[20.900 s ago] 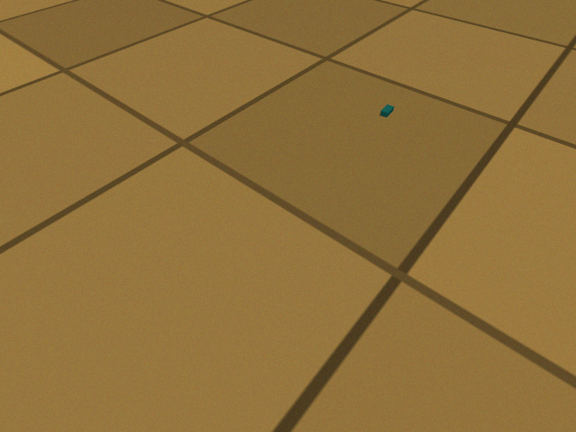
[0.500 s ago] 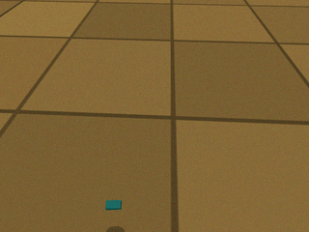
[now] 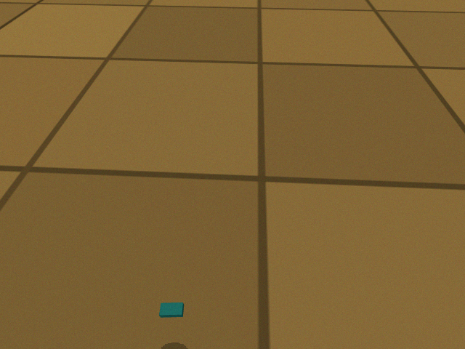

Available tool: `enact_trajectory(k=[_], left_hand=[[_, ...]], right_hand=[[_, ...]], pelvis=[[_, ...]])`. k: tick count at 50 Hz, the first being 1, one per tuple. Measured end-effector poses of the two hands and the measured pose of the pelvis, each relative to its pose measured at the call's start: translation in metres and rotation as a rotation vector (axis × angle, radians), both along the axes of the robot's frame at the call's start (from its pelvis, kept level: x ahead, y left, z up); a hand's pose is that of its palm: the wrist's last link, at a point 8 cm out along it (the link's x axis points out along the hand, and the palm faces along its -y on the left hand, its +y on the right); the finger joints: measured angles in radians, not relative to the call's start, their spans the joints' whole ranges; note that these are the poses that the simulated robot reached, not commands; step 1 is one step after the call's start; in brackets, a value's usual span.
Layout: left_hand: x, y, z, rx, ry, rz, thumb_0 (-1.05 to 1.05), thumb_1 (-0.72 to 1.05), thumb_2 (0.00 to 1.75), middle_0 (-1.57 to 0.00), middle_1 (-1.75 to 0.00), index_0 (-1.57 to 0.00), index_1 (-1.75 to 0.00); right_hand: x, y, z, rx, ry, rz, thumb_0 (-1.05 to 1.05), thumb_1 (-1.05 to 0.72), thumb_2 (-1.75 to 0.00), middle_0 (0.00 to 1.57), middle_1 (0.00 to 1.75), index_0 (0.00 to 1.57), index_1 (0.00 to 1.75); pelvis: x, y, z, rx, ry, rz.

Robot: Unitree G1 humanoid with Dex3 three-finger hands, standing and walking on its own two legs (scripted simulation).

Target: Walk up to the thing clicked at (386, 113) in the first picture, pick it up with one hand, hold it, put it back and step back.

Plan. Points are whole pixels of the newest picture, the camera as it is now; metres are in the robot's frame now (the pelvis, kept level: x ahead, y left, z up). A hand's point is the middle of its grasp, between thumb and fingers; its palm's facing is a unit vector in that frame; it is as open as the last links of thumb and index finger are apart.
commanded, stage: stand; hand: left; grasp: from above
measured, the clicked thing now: (171, 309) +0.44 +0.28 -0.77
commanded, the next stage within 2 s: rise first in 0.42 s
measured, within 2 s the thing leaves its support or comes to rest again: neither
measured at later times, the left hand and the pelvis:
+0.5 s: hand out of the picture +0.06 +0.25 -0.16, palm faces -0.03 -0.94 -0.34, open 7.4 cm; pelvis +0.00 +0.00 +0.00, yaw +0 degrees
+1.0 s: hand out of the picture +0.14 +0.26 -0.20, palm faces -0.07 -0.92 -0.39, open 12.6 cm; pelvis -0.01 +0.00 -0.05, yaw -1 degrees
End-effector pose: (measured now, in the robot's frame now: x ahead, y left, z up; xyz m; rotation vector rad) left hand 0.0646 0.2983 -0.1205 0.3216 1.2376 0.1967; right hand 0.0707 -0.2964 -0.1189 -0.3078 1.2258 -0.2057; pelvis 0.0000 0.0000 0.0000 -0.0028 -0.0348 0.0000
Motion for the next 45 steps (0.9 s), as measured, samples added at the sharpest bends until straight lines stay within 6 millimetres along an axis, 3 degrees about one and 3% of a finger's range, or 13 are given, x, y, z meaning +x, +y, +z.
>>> enact_trajectory(k=[24,29,33,38,45], left_hand=[[-0.010,0.000,-0.001,-0.002,0.019,0.008,0.00,0.90,0.90,-0.20,-0.30,-0.20,-0.30],[-0.002,-0.002,0.000,-0.003,-0.030,0.028,0.00,0.88,0.91,-0.21,-0.32,-0.20,-0.32],[0.033,-0.005,-0.006,-0.018,-0.100,0.041,0.00,0.76,0.91,-0.22,-0.43,-0.21,-0.44],[0.072,-0.002,-0.014,-0.014,-0.130,-0.023,0.00,0.48,0.88,-0.22,-0.63,-0.22,-0.63],[0.076,-0.001,-0.023,0.025,-0.075,-0.072,0.00,0.01,0.87,-0.21,-0.82,-0.21,-0.82]], right_hand=[[-0.011,-0.001,-0.001,0.000,0.025,-0.003,0.01,-0.91,-0.90,0.20,0.30,0.20,0.30],[-0.006,0.002,-0.001,-0.001,-0.026,-0.009,0.01,-0.92,-0.90,0.20,0.30,0.20,0.30],[0.001,0.015,-0.003,0.013,-0.106,-0.004,0.01,-0.92,-0.90,0.20,0.30,0.20,0.30],[0.001,0.028,-0.009,0.039,-0.154,-0.021,0.01,-0.90,-0.89,0.20,0.30,0.20,0.30],[0.002,0.037,-0.016,0.070,-0.196,-0.041,0.01,-0.88,-0.89,0.20,0.30,0.20,0.30]], pelvis=[[-0.003,0.000,0.000,-0.001,0.001,0.004],[-0.005,0.000,-0.002,0.000,0.023,0.005],[-0.014,-0.001,-0.008,-0.003,0.069,0.011],[-0.018,-0.003,-0.020,-0.005,0.135,-0.003],[-0.014,0.000,-0.031,-0.009,0.182,-0.011]])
